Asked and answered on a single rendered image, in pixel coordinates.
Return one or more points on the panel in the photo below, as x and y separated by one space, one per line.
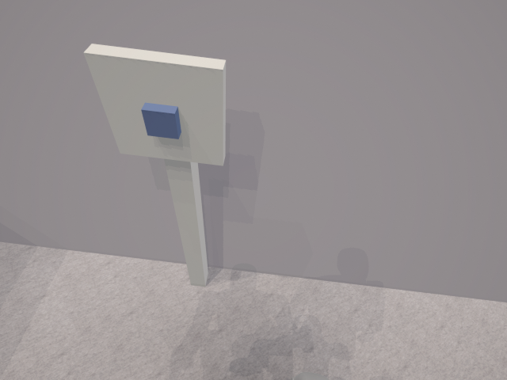
126 79

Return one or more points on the button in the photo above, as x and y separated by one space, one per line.
161 120

